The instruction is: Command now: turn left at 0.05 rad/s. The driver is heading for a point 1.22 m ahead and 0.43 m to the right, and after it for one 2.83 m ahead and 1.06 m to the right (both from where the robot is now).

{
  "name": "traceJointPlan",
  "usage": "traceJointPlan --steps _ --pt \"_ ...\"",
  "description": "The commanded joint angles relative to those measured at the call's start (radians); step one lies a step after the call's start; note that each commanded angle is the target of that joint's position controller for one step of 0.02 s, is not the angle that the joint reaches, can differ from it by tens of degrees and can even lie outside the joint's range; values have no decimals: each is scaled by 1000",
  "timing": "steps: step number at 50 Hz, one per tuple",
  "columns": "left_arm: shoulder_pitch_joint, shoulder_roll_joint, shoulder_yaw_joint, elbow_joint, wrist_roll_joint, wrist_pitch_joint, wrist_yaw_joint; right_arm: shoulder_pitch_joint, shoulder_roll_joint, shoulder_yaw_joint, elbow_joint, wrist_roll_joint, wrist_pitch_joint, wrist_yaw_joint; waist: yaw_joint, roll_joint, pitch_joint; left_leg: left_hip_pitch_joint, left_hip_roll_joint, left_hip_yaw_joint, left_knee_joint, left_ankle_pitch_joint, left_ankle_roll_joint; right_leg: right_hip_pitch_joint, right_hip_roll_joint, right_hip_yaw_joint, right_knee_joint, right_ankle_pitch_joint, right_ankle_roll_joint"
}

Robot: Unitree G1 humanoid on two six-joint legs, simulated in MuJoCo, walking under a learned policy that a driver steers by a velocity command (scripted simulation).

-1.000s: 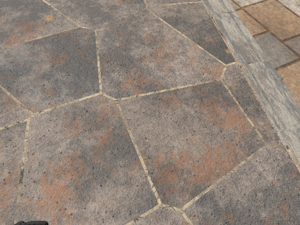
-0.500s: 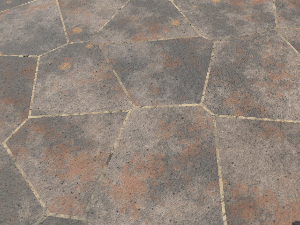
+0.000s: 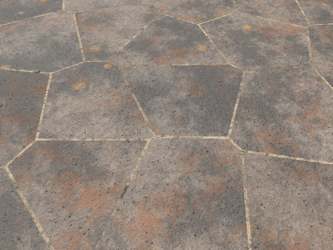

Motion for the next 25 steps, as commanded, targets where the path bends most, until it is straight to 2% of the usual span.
traceJointPlan --steps 1,9,25 --pt "-15 106 25 -31 -3 -7 8 4 -127 -36 -56 3 -16 -3 -6 30 -32 -48 90 -92 -115 280 31 64 -20 16 -23 217 -13" --pt "-15 114 27 36 -9 2 19 31 -120 -37 -15 5 -19 -3 -6 11 -44 -32 71 -66 -106 334 25 88 -25 18 -20 248 -15" --pt "-8 105 27 172 -11 13 32 82 -117 -35 105 9 -20 -15 -5 7 -7 -37 48 -31 -124 270 7 83 -15 13 -47 220 -21"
